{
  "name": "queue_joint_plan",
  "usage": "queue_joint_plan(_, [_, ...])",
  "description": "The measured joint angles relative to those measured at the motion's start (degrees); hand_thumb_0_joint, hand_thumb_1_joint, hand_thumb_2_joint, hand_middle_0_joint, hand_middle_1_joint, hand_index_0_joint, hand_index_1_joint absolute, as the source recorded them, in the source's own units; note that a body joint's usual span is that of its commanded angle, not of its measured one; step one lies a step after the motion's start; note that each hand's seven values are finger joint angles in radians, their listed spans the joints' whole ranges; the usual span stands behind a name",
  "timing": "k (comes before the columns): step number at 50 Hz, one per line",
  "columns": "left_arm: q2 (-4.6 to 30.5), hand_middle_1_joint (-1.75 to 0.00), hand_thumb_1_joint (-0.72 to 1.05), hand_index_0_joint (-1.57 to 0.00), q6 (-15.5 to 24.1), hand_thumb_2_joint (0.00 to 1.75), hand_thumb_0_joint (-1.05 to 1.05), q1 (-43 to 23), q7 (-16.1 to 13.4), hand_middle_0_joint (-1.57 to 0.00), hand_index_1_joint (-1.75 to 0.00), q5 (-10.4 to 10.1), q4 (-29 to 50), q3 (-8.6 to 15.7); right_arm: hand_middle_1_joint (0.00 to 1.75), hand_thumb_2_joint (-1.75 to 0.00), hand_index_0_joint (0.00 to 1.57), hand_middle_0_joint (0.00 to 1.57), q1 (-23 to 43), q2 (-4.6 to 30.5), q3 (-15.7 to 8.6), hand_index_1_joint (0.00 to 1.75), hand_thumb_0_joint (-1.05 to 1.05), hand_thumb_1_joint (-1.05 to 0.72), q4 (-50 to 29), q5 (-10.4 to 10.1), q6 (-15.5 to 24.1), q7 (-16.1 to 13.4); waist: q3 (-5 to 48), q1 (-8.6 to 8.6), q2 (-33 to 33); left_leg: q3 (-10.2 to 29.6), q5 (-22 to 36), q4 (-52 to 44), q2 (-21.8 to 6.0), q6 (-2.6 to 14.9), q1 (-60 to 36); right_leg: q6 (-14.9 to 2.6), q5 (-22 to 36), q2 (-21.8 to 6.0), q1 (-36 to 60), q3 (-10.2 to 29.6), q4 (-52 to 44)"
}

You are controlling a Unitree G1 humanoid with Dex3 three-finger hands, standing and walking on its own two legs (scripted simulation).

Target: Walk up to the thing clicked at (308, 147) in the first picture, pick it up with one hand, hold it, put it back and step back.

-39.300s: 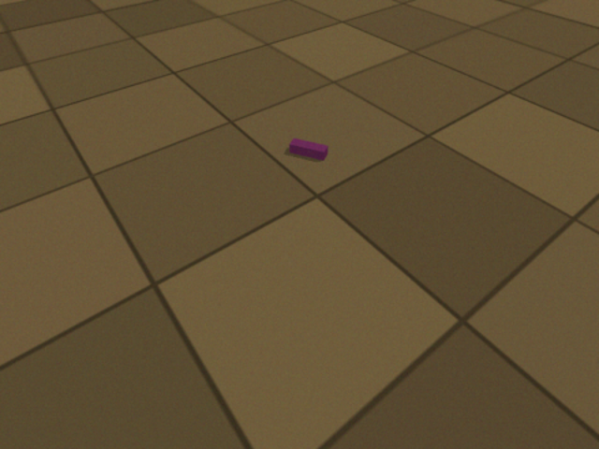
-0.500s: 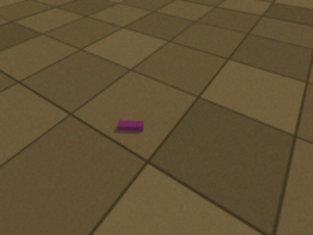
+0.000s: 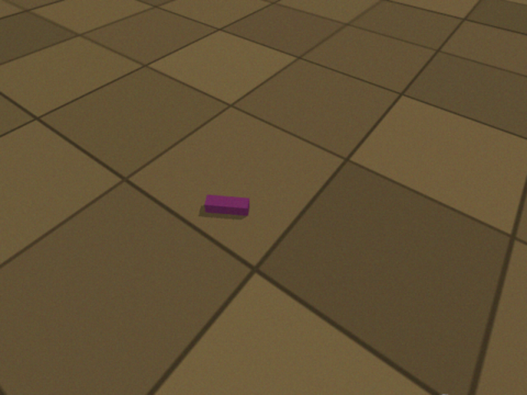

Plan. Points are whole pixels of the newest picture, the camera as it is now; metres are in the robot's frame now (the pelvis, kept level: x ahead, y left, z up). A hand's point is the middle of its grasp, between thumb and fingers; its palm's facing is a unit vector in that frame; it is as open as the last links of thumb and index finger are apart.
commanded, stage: step back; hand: left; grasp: from above
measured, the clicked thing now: (227, 205) +1.04 +0.19 -0.73
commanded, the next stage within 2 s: stand in 0.20 s
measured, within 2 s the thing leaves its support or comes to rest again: neither
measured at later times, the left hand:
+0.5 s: hand out of the picture +0.10 +0.25 -0.14, palm faces -0.03 -0.94 -0.34, open 7.4 cm
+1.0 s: hand out of the picture +0.08 +0.25 -0.14, palm faces -0.04 -0.94 -0.34, open 7.4 cm
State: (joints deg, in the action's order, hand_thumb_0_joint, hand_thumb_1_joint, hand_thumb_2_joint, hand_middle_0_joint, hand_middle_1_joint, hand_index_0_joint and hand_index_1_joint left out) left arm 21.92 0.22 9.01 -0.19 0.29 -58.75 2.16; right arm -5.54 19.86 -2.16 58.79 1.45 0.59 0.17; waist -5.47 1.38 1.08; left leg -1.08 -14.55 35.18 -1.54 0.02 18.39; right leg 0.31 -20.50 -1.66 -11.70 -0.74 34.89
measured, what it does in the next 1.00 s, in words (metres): stands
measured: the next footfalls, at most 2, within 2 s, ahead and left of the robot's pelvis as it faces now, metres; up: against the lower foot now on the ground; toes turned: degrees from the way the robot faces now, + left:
none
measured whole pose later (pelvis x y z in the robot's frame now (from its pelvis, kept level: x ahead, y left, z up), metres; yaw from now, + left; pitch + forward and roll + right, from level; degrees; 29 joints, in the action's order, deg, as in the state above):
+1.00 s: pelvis +0.00 +0.00 +0.02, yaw -1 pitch -3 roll +0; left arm 20.1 0.9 6.7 0.5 0.5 -65.1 0.1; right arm -5.4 19.9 -0.3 66.4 0.5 0.8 0.7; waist -3.1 -0.7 -0.2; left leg -2.1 -6.6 19.2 -1.3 -0.3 10.1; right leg 1.7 -12.5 -1.8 -4.0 -0.1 19.0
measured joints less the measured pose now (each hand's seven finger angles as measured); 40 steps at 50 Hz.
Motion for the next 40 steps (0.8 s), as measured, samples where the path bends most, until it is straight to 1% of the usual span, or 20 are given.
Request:
queue_joint_plan(2, [-0.02,-0.3,0.9,-0.2,0.39,0.9,0.0,-0.3,0.11,-0.2,-0.3,0.14,-0.76,-0.11,0.3,-0.9,0.2,0.2,1.29,-0.65,0.37,0.3,0.01,-0.91,0.46,-0.28,-0.14,-0.03,0.33,-0.09,-0.32,0.03,0.07,-0.67,-0.54,-0.24,-0.44,0.74,0.48,0.51,0.87,0.01,-1.78])
queue_joint_plan(6, [-0.28,-0.3,0.9,-0.2,0.74,0.9,0.0,-1.22,0.09,-0.2,-0.3,0.13,-2.05,-0.42,0.3,-0.9,0.2,0.2,3.55,-1.44,0.84,0.3,0.01,-0.9,1.54,-0.6,-0.03,0.07,0.74,-0.11,-0.56,-0.43,1.01,-3.21,-0.66,-0.35,-1.98,0.86,1.56,0.61,2.27,0.4,-4.47])
queue_joint_plan(10, [-0.76,-0.3,0.9,-0.2,0.96,0.9,0.0,-2.14,-0.05,-0.2,-0.3,0.19,-2.79,-0.57,0.3,-0.9,0.2,0.2,5.29,-1.43,0.81,0.3,0.0,-0.9,2.53,-0.8,-0.06,0.1,0.85,-0.09,-1.07,-1.0,1.68,-4.97,-0.73,-0.28,-3.36,0.97,2.5,0.65,3.45,0.91,-6.34])
queue_joint_plan(12, [-0.98,-0.3,0.9,-0.2,0.96,0.9,0.0,-2.8,-0.04,-0.2,-0.3,0.01,-3.4,-0.91,0.3,-0.9,0.2,0.2,5.49,-1.24,0.99,0.3,0.0,-0.9,2.94,-0.99,0.07,0.18,0.88,-0.34,-1.18,-0.99,2.36,-6.4,-0.49,-0.25,-4.35,1.13,3.07,0.43,4.4,0.84,-7.62])
queue_joint_plan(17, [-1.71,-0.3,0.9,-0.2,1.05,0.9,0.0,-3.77,0.23,-0.2,-0.3,0.01,-4.44,-1.67,0.3,-0.9,0.2,0.2,5.0,-0.67,1.21,0.3,0.0,-0.9,4.39,-1.07,0.13,0.5,1.32,-0.84,-1.4,-1.07,4.42,-10.45,-0.1,-0.21,-6.65,1.35,5.08,0.12,6.65,0.77,-11.57])
queue_joint_plan(24, [-2.01,-0.3,0.9,-0.2,1.13,0.9,0.0,-4.31,0.53,-0.2,-0.3,0.1,-5.51,-1.88,0.3,-0.9,0.2,0.2,3.19,-0.24,1.15,0.3,0.0,-0.91,6.38,-1.03,0.15,0.62,1.56,-1.52,-1.08,-1.2,6.59,-14.25,0.17,-0.26,-8.29,1.4,6.89,-0.09,7.9,0.8,-14.63])
queue_joint_plan(30, [-2.0,-0.3,0.9,-0.2,1.01,0.9,0.0,-3.92,0.65,-0.2,-0.3,0.23,-6.19,-1.81,0.3,-0.9,0.2,0.2,1.34,0.06,1.17,0.3,0.01,-0.91,7.52,-0.98,0.18,0.62,1.65,-2.0,-0.97,-1.16,7.61,-15.83,0.32,-0.27,-8.69,1.39,7.57,-0.2,8.05,0.72,-15.61])
queue_joint_plan(40, [-1.83,-0.3,0.9,-0.2,0.69,0.9,0.0,-2.99,0.72,-0.2,-0.3,0.16,-6.66,-1.85,0.3,-0.9,0.2,0.2,0.08,0.04,1.45,0.3,0.01,-0.91,7.97,-0.94,0.14,0.56,1.94,-2.29,-1.18,-1.08,8.0,-16.12,0.21,-0.33,-8.52,1.31,7.96,-0.07,7.9,0.66,-15.91])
